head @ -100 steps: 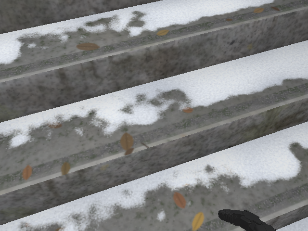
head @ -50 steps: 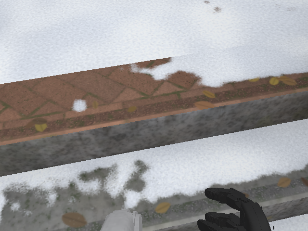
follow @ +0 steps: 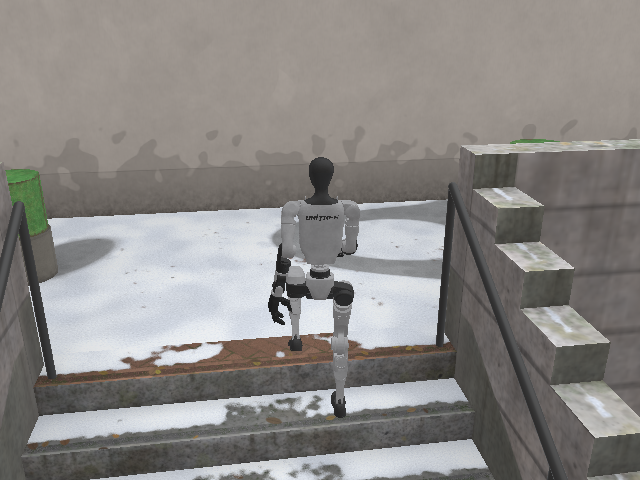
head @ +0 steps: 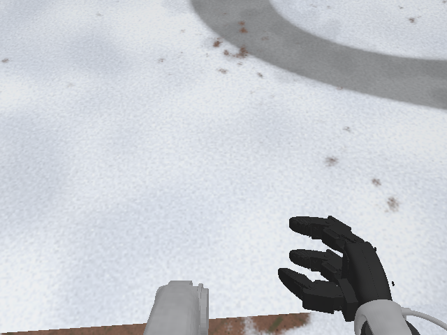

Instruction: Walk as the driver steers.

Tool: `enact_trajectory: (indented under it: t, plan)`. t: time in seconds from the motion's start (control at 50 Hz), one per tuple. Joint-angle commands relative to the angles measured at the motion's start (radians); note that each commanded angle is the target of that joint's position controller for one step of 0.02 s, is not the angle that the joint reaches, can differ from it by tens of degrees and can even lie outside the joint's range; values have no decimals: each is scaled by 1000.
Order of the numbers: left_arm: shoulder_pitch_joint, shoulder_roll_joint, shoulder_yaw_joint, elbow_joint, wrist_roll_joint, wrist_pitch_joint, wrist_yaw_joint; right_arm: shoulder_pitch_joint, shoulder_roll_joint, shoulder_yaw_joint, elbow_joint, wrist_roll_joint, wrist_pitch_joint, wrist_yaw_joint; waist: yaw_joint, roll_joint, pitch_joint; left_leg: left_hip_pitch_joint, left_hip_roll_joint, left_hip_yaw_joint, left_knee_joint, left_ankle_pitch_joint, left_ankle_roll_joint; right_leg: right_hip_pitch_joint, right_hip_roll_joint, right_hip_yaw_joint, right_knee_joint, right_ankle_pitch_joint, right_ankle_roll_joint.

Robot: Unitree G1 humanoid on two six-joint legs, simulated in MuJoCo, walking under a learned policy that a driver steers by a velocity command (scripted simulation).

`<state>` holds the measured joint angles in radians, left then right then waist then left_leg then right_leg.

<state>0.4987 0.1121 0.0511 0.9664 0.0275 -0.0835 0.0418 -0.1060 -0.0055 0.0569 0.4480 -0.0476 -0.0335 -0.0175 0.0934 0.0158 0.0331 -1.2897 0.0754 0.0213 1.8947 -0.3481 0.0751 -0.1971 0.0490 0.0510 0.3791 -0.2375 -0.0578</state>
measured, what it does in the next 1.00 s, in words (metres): climbs, turning right: left foot 0.17 m higher, then right foot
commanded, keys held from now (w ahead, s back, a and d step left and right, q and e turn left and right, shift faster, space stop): e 0.40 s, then no key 0.38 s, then q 0.22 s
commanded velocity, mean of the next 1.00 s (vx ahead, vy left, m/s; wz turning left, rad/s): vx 0.03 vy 0.00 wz -0.29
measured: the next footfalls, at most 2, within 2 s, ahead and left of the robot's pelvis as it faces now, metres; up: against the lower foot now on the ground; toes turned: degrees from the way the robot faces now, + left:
left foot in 0.10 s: +0.23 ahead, +0.15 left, +0.17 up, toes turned +1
right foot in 0.72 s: +0.14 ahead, -0.21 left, +0.17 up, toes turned -24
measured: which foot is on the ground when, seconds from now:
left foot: up 0.00-0.08, down 0.10-0.76, up 0.78-1.00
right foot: down 0.00-0.12, up 0.14-0.70, down 0.72-1.00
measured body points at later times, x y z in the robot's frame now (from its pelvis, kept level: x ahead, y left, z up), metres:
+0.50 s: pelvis +0.11 +0.05 +0.11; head +0.13 +0.05 +0.56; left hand +0.36 +0.23 +0.03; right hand +0.18 -0.21 +0.00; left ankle +0.19 +0.15 -0.57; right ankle +0.11 -0.08 -0.45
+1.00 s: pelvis +0.14 -0.09 +0.12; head +0.13 -0.09 +0.57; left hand +0.36 +0.08 +0.04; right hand +0.23 -0.39 +0.05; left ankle +0.15 +0.00 -0.48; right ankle +0.10 -0.19 -0.58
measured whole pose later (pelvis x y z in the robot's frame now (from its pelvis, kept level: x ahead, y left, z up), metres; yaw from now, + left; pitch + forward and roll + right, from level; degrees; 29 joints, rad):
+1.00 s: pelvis +0.14 -0.09 +0.12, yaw -17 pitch -1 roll -1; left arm 0.25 0.18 0.00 0.56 0.06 0.01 0.07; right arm 0.16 -0.23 -0.06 0.55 -0.03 0.10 -0.04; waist -0.02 0.02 -0.01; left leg -0.63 -0.07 0.01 1.42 -0.50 -0.02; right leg -0.35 -0.05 -0.12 0.81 -0.54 0.04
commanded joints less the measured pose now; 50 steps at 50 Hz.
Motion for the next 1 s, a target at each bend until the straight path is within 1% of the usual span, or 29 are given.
enact_trajectory:
  t: [0.02,0.04,0.06,0.08,0.1,0.12,0.14,0.16,0.18,0.2,0.22,0.26,0.3,0.36,0.4,0.46,0.62,0.68,0.72,0.74,0.76,0.78,0.8,0.82,0.84,0.86,0.9,0.94,1.0]
  plan:
    - [43,200,62,-85,-7,19,26,-145,-8,8,-145,23,12,14,-23,-116,-138,264,9,48,-381,-108,-1,80,-206,207,-232,510,-176]
    - [-29,220,65,-132,-2,21,16,-33,2,4,-91,58,18,12,-76,-163,-203,489,-26,80,-493,-200,16,55,-187,101,-176,789,-147]
    - [-58,239,70,-154,-14,24,-1,56,-21,-11,-46,73,25,0,-105,-178,-272,661,-75,119,-567,-191,26,59,-174,61,-106,1118,-127]
    - [-66,252,71,-170,-35,15,-20,150,-64,-33,-5,77,29,-8,-134,-199,-338,809,-118,134,-619,-128,38,81,-196,74,-38,1359,-114]
    - [-118,266,75,-194,-53,1,-42,270,-133,-63,27,67,24,-15,-207,-181,-374,944,-117,76,-784,-63,46,83,-182,55,129,1386,-82]
    - [-181,237,76,-265,-71,-13,-65,355,-240,-103,48,46,10,-26,-238,-40,-430,1142,65,-261,-896,51,95,-158,-87,40,414,1067,-21]
    - [-246,177,66,-350,-48,-4,-76,388,-347,-131,49,16,35,-36,-275,337,-474,1145,323,-736,-1321,169,244,-373,109,-11,865,-26,30]
    - [-183,122,60,-349,14,9,-75,231,-318,-131,14,42,48,-30,-182,319,-457,1037,326,-907,-1440,-29,263,-467,85,141,1285,-167,32]
    - [-170,85,52,-351,28,41,-59,108,-243,-111,24,48,48,-28,-92,212,-315,901,308,-788,-1443,-297,222,-543,28,122,1372,-81,28]
    - [-169,92,48,-356,33,71,-35,56,-159,-91,72,47,49,-40,-30,104,-111,749,264,-595,-1379,-427,144,-584,-15,57,1274,-15,28]
    - [-161,98,42,-359,37,93,-15,49,-110,-75,108,43,39,-50,2,64,-6,634,216,-450,-1314,-366,101,-567,-20,44,1240,16,32]
    - [-128,87,33,-355,32,132,8,66,-103,-75,150,21,18,-49,18,74,-11,581,209,-295,-1269,-224,98,-546,7,9,1369,58,32]
    - [-182,93,26,-387,17,143,19,114,-147,-84,186,14,-7,-42,13,56,-24,617,222,-238,-1283,-170,95,-589,11,13,1399,97,25]
    - [-258,128,27,-432,18,153,24,189,-211,-102,206,11,-16,-39,-16,61,-37,770,241,-172,-1310,-179,77,-687,-8,2,1328,124,53]
    - [-318,163,36,-476,23,157,19,220,-225,-108,192,13,-5,-55,-40,80,-56,858,291,-184,-1355,-135,77,-716,-47,23,1281,133,81]
    - [-400,164,38,-514,20,164,10,280,-263,-120,181,6,-8,-70,-91,84,-64,946,332,-192,-1378,-133,99,-731,-60,31,1240,146,98]
    - [-479,139,38,-561,14,155,-13,337,-309,-138,144,-9,-17,-66,-150,150,-57,1087,407,-207,-1340,-103,102,-735,-83,79,1080,23,93]
    - [-472,124,26,-566,1,145,-33,302,-321,-140,120,-22,-10,-65,-135,176,-64,1036,375,-133,-1282,-85,40,-586,-142,45,751,-32,65]
    - [-396,129,25,-526,-27,137,-44,283,-340,-148,110,-14,10,-63,-127,202,-91,936,314,-35,-1237,-99,-11,-318,-151,-48,464,-35,36]
    - [-296,130,23,-469,-56,117,-49,359,-357,-147,143,-6,53,-59,-111,99,-106,979,205,87,-1148,-144,-11,-193,-62,-224,165,-100,59]
    - [-197,158,39,-387,-44,94,-39,403,-314,-137,151,-21,70,-43,-99,-151,-129,918,106,209,-897,-158,-44,6,-36,-257,111,164,93]
    - [-121,182,47,-337,-37,86,-27,413,-271,-125,152,-25,76,-19,-65,-360,-149,677,63,206,-692,-400,-62,224,-74,-185,215,306,88]
    - [-72,220,52,-329,-39,84,-14,332,-241,-104,96,-15,76,-9,-16,-483,-174,473,4,126,-525,-525,-85,333,-170,-21,307,647,53]
    - [-76,254,52,-367,-4,85,13,234,-232,-92,44,17,69,-9,26,-435,-201,375,-59,0,-400,-494,-111,325,-320,185,318,920,15]
    - [-110,264,39,-426,33,91,31,137,-248,-100,16,54,65,-24,47,-263,-198,407,-91,-138,-337,-388,-124,196,-417,311,254,864,-4]
    - [-239,260,22,-478,54,92,36,154,-234,-101,21,74,66,-32,-32,-171,-185,443,-99,-163,-305,-281,-131,109,-441,331,218,709,-36]
    - [-450,225,-2,-544,44,78,41,302,-252,-119,61,42,96,-40,-174,-180,-136,555,-92,-168,-276,-159,-114,-60,-415,273,201,465,-67]
    - [-463,181,-19,-555,30,64,39,336,-305,-145,61,17,124,-40,-198,-136,-86,587,-95,-148,-339,-148,-98,-132,-402,232,167,348,-70]
    - [-406,229,-2,-536,38,59,40,305,-295,-135,27,14,133,-16,-184,-109,-78,613,-68,-85,-649,-126,-71,-61,-390,158,183,389,-70]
